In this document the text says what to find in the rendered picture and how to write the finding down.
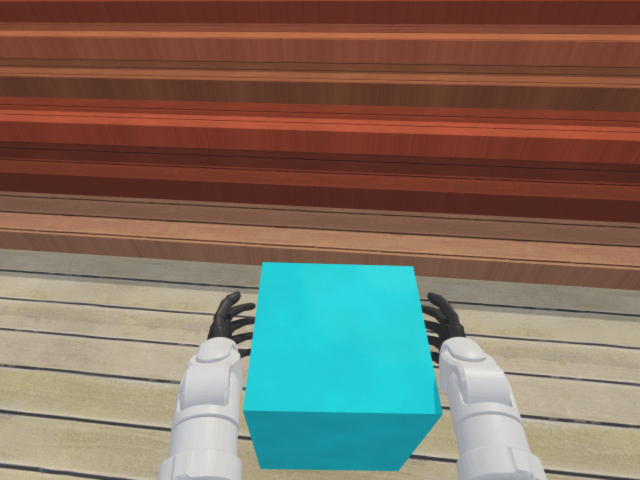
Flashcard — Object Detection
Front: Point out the left robot forearm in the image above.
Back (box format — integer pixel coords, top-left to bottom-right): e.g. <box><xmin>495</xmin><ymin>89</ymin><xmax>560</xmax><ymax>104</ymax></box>
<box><xmin>157</xmin><ymin>337</ymin><xmax>243</xmax><ymax>480</ymax></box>

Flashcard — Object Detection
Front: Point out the robot right hand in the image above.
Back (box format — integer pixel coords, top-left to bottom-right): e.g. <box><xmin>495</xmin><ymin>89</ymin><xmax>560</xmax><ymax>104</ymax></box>
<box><xmin>421</xmin><ymin>292</ymin><xmax>466</xmax><ymax>364</ymax></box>

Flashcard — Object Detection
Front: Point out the robot left hand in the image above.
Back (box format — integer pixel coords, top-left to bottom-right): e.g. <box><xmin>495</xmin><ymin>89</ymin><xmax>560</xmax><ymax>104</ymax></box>
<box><xmin>207</xmin><ymin>291</ymin><xmax>256</xmax><ymax>358</ymax></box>

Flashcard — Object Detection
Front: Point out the right robot forearm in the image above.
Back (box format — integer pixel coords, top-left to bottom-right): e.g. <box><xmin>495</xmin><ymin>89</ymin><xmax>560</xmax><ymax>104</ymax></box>
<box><xmin>439</xmin><ymin>337</ymin><xmax>547</xmax><ymax>480</ymax></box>

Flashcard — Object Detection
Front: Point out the carton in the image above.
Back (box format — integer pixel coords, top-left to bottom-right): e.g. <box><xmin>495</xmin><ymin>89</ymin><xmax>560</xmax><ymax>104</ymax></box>
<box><xmin>243</xmin><ymin>262</ymin><xmax>443</xmax><ymax>471</ymax></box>

